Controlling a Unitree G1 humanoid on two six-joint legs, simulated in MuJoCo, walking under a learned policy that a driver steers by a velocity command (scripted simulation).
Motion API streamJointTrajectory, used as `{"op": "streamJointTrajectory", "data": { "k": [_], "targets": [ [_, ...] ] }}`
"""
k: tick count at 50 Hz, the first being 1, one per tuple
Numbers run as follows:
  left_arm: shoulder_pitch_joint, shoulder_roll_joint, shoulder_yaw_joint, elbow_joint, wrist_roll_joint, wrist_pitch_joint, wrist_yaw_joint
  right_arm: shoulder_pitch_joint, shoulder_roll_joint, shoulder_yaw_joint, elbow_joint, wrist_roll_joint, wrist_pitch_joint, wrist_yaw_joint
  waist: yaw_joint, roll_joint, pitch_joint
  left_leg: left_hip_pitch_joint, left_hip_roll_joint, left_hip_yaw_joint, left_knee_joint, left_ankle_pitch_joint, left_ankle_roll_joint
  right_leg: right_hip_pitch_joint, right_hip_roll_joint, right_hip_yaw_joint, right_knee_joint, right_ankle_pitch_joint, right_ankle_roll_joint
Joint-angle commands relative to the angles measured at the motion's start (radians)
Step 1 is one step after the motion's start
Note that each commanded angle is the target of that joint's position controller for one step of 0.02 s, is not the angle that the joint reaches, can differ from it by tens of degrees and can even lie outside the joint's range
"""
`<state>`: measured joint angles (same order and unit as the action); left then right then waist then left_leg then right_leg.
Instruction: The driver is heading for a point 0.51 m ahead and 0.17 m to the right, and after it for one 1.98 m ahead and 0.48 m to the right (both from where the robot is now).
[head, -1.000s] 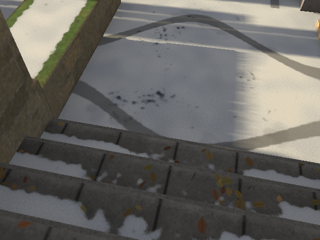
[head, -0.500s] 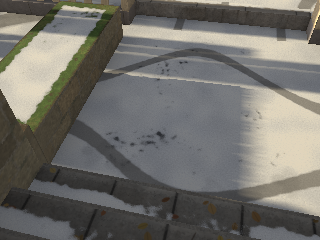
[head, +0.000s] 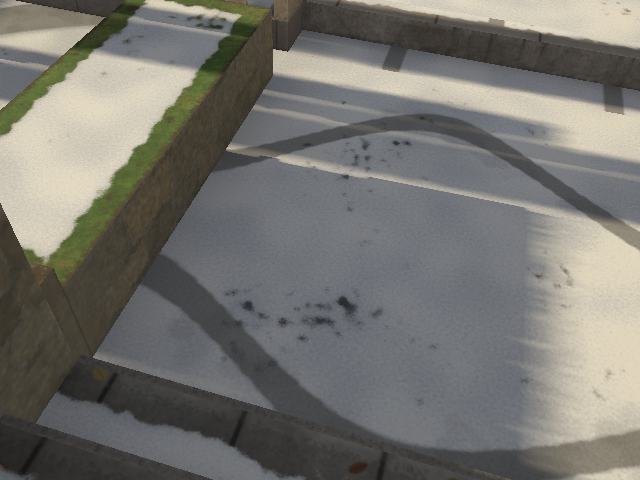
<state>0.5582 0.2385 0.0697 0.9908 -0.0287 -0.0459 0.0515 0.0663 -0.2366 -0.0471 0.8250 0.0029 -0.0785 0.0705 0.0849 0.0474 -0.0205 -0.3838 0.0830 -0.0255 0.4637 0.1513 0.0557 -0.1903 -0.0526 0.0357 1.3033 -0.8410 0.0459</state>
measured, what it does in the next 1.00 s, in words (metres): goes down, turning right: right foot 0.15 m lower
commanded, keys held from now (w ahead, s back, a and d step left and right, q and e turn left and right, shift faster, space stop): w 0.10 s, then w+e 0.58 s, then e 0.28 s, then no key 0.04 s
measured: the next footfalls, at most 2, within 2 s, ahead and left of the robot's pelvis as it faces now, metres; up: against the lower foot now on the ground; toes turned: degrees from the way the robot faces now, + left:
right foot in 0.60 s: +0.39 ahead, -0.13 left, -0.15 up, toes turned -13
left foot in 1.10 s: +0.65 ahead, +0.02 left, -0.31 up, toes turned -33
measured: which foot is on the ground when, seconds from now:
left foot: down 0.00-0.60, up 0.62-1.00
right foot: up 0.00-0.58, down 0.60-1.00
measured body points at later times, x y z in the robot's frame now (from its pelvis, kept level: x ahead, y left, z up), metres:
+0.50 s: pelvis +0.22 +0.02 -0.10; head +0.21 +0.01 +0.35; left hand +0.40 +0.23 -0.20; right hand +0.13 -0.21 -0.25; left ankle +0.09 +0.11 -0.76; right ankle +0.37 -0.15 -0.79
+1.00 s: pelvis +0.44 -0.03 -0.23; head +0.44 -0.04 +0.22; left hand +0.61 +0.18 -0.35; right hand +0.52 -0.34 -0.30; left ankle +0.65 +0.04 -0.93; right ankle +0.35 -0.12 -0.91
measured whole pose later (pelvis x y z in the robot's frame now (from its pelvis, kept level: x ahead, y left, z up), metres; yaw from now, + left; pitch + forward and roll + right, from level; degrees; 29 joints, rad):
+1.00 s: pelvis +0.44 -0.03 -0.23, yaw -28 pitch +2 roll -2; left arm 0.35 0.20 0.04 0.77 -0.02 0.02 0.10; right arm 0.08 -0.24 -0.06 0.64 -0.03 -0.03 -0.01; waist 0.03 0.07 -0.04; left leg -0.61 0.01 -0.20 0.63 0.34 -0.06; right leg -0.40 0.19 0.19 0.93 -0.55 -0.05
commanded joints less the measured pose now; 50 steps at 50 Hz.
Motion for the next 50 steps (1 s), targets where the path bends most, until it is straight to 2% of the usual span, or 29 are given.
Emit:
{"op": "streamJointTrajectory", "data": {
  "k": [1, 2, 3, 4, 5, 6, 8, 11, 14, 16, 20, 26, 28, 29, 30, 31, 32, 33, 34, 35, 36, 37, 38, 40, 41, 44, 46, 47, 50],
  "targets": [
    [0.207, 0.002, 0.001, -0.008, -0.018, -0.038, -0.017, 0.545, -0.196, -0.045, 0.159, 0.003, 0.013, 0.003, -0.139, 0.427, -0.205, 0.724, 0.177, -0.221, 0.292, 0.567, 0.090, -0.658, 0.096, 0.196, 0.683, -0.005, -0.051],
    [0.147, 0.025, 0.003, -0.047, -0.040, -0.048, -0.010, 0.540, -0.213, -0.059, 0.148, 0.024, 0.034, 0.004, -0.154, 0.350, -0.227, 0.660, 0.288, -0.414, 0.131, 0.173, 0.183, -0.736, 0.100, 0.175, 0.702, 0.099, -0.048],
    [0.050, 0.000, -0.007, -0.113, -0.059, -0.051, 0.012, 0.495, -0.248, -0.072, 0.188, 0.039, 0.040, 0.006, -0.107, 0.226, -0.177, 0.541, 0.366, -0.641, -0.080, -0.397, 0.241, -0.827, 0.057, 0.103, 0.684, 0.252, -0.060],
    [-0.060, 0.039, -0.005, -0.136, -0.055, -0.033, 0.035, 0.384, -0.172, -0.046, 0.158, 0.019, 0.032, 0.005, -0.096, 0.092, -0.079, 0.373, 0.355, -0.716, -0.195, -0.609, 0.240, -0.828, 0.010, 0.073, 0.635, 0.357, -0.077],
    [-0.099, 0.070, 0.004, -0.148, -0.038, -0.013, 0.036, 0.225, -0.110, -0.021, 0.114, -0.014, 0.007, 0.012, -0.040, 0.006, 0.045, 0.129, 0.335, -0.647, -0.148, -0.572, 0.213, -0.764, -0.041, 0.126, 0.394, 0.524, -0.106],
    [-0.104, 0.070, 0.010, -0.125, -0.012, -0.001, 0.028, 0.186, -0.034, -0.002, 0.113, -0.021, -0.013, 0.005, -0.033, -0.016, 0.068, 0.020, 0.287, -0.541, -0.061, -0.471, 0.169, -0.710, -0.059, 0.179, 0.309, 0.595, -0.121],
    [-0.092, 0.052, 0.023, -0.133, 0.009, 0.008, 0.017, 0.224, -0.039, 0.002, 0.153, -0.031, -0.024, -0.031, -0.015, 0.080, 0.080, -0.074, 0.178, -0.324, -0.082, -0.326, 0.112, -0.620, -0.055, 0.192, 0.041, 0.714, -0.098],
    [-0.107, 0.029, 0.020, -0.137, 0.007, 0.010, -0.012, 0.357, -0.100, -0.018, 0.212, -0.050, -0.026, -0.080, -0.022, 0.070, 0.005, 0.037, 0.201, -0.293, -0.052, -0.087, 0.176, -0.633, -0.036, 0.202, -0.057, 0.812, -0.077],
    [-0.247, 0.059, 0.030, -0.187, 0.009, 0.000, -0.042, 0.379, -0.034, -0.003, 0.218, -0.002, -0.036, -0.104, -0.056, 0.033, 0.052, 0.111, 0.152, -0.180, -0.002, -0.224, 0.085, -0.714, -0.002, 0.261, -0.324, 1.109, -0.121],
    [-0.345, 0.008, 0.017, -0.227, 0.032, 0.004, -0.063, 0.413, -0.012, 0.013, 0.227, -0.005, -0.030, -0.127, -0.083, 0.030, 0.096, -0.005, 0.096, -0.050, 0.021, -0.344, 0.063, -0.575, 0.041, 0.163, -0.513, 1.357, -0.111],
    [-0.360, -0.007, 0.005, -0.252, 0.035, 0.024, -0.083, 0.441, -0.038, 0.011, 0.216, -0.013, -0.014, -0.134, -0.106, 0.010, 0.114, -0.007, 0.117, -0.013, 0.153, -0.378, 0.081, -0.498, 0.050, 0.150, -0.553, 1.377, -0.102],
    [-0.533, -0.024, -0.020, -0.344, -0.008, 0.023, -0.121, 0.480, -0.085, -0.026, 0.182, 0.005, 0.033, -0.137, -0.215, 0.004, 0.187, 0.168, 0.198, -0.043, 0.384, -0.281, 0.097, -0.544, -0.001, 0.026, -0.776, 1.084, -0.091],
    [-0.427, 0.011, -0.002, -0.300, 0.005, 0.034, -0.120, 0.456, -0.107, -0.035, 0.189, 0.003, 0.037, -0.119, -0.156, -0.016, 0.107, 0.046, 0.207, 0.001, 0.558, -0.138, 0.090, -0.248, 0.058, -0.107, -0.656, 1.005, -0.128],
    [-0.231, 0.049, 0.023, -0.254, -0.012, 0.034, -0.109, 0.376, -0.116, -0.029, 0.176, 0.009, 0.030, -0.108, -0.041, 0.000, 0.046, 0.049, 0.188, 0.014, 0.759, -0.007, 0.061, -0.076, 0.018, -0.047, -0.863, 0.944, -0.186],
    [-0.081, 0.124, 0.053, -0.192, 0.010, 0.033, -0.098, 0.337, -0.110, -0.029, 0.175, 0.008, 0.007, -0.095, 0.059, -0.117, -0.036, -0.039, 0.063, 0.121, 1.126, 0.014, 0.021, 0.193, 0.075, -0.123, -0.926, 1.162, -0.229],
    [-0.008, 0.180, 0.042, -0.148, 0.021, 0.024, -0.103, 0.436, -0.004, -0.011, 0.148, -0.028, -0.018, -0.087, 0.001, -0.387, -0.106, -0.504, -0.055, 0.132, 1.634, -1.001, -0.056, 0.573, -0.103, 0.112, -0.584, 1.704, -0.346],
    [0.059, 0.155, 0.031, -0.154, 0.004, 0.031, -0.109, 0.502, -0.067, -0.006, 0.123, 0.001, -0.048, -0.064, 0.015, -0.363, -0.334, -0.607, -0.055, -0.036, 1.692, -1.057, -0.085, 0.724, -0.197, 0.340, -0.543, 1.579, -0.489],
    [0.071, 0.185, 0.044, -0.151, -0.013, 0.043, -0.098, 0.351, -0.097, -0.013, 0.019, 0.027, -0.053, -0.070, 0.065, -0.281, -0.376, -0.692, -0.065, -0.047, 1.604, -0.996, -0.119, 0.706, -0.267, 0.527, -0.763, 1.211, -0.546],
    [0.042, 0.218, 0.053, -0.114, -0.018, 0.048, -0.079, 0.212, -0.052, 0.003, -0.058, 0.055, -0.046, -0.093, 0.034, -0.169, -0.276, -0.829, -0.055, -0.035, 1.520, -0.899, -0.126, 0.628, -0.311, 0.690, -0.903, 0.798, -0.536],
    [-0.107, 0.121, 0.021, -0.169, 0.014, 0.050, -0.074, 0.126, -0.085, -0.007, -0.059, 0.043, -0.019, -0.122, -0.010, 0.084, -0.101, -0.802, -0.014, -0.045, 1.397, -0.751, -0.101, 0.385, -0.280, 0.649, -0.931, 0.652, -0.440],
    [-0.224, 0.155, 0.022, -0.206, 0.033, 0.034, -0.074, 0.172, -0.069, -0.005, -0.078, 0.031, 0.003, -0.135, -0.094, -0.005, -0.056, -0.712, -0.010, -0.088, 1.356, -0.716, -0.101, 0.167, -0.321, 0.730, -0.900, 0.760, -0.472],
    [-0.315, 0.075, -0.009, -0.244, 0.047, 0.007, -0.082, 0.264, -0.092, -0.022, -0.033, 0.018, 0.019, -0.133, -0.163, 0.074, 0.004, -0.628, 0.035, -0.151, 1.123, -0.522, -0.097, -0.024, -0.266, 0.615, -0.850, 0.878, -0.413],
    [-0.365, 0.071, -0.013, -0.270, 0.031, 0.003, -0.062, 0.264, -0.099, -0.032, -0.042, -0.006, 0.029, -0.138, -0.179, 0.014, 0.054, -0.495, 0.026, -0.109, 0.888, -0.392, -0.121, -0.211, -0.152, 0.423, -0.849, 1.004, -0.354],
    [-0.361, 0.127, 0.007, -0.265, 0.031, 0.006, -0.018, 0.203, -0.044, -0.024, -0.085, -0.060, 0.022, -0.141, -0.164, -0.071, -0.025, -0.224, -0.014, -0.043, 0.629, -0.237, -0.134, -0.337, -0.035, 0.281, -0.820, 1.319, -0.317],
    [-0.355, 0.136, 0.006, -0.265, 0.062, 0.013, -0.003, 0.283, -0.043, -0.024, -0.049, -0.048, 0.012, -0.125, -0.187, -0.105, -0.115, -0.107, -0.045, -0.032, 0.718, -0.050, -0.139, -0.336, -0.021, 0.246, -0.749, 1.458, -0.318],
    [-0.184, 0.059, -0.006, -0.228, -0.005, 0.011, 0.032, 0.115, -0.092, -0.037, -0.148, -0.027, 0.014, -0.106, -0.103, -0.116, -0.082, -0.430, -0.048, -0.157, 0.570, 0.049, -0.124, -0.062, -0.031, 0.373, -0.646, 1.165, -0.334],
    [-0.175, 0.048, -0.004, -0.244, -0.016, 0.033, 0.050, -0.017, -0.056, -0.020, -0.225, -0.036, 0.029, -0.094, -0.079, -0.075, -0.007, -0.340, -0.082, -0.144, 0.252, 0.179, -0.120, -0.190, 0.053, 0.341, -0.586, 0.845, -0.295],
    [-0.179, 0.060, 0.000, -0.250, -0.008, 0.041, 0.053, -0.043, -0.038, -0.016, -0.248, -0.044, 0.030, -0.083, -0.069, -0.082, -0.007, -0.232, -0.106, -0.130, 0.172, 0.240, -0.121, -0.260, 0.077, 0.338, -0.577, 0.742, -0.280],
    [-0.232, 0.064, -0.005, -0.287, 0.019, 0.080, 0.056, 0.042, -0.037, -0.018, -0.251, -0.017, 0.051, -0.057, -0.089, -0.171, -0.043, 0.023, -0.079, -0.162, 0.081, 0.271, -0.106, -0.365, 0.082, 0.368, -0.496, 0.586, -0.274]
  ]
}}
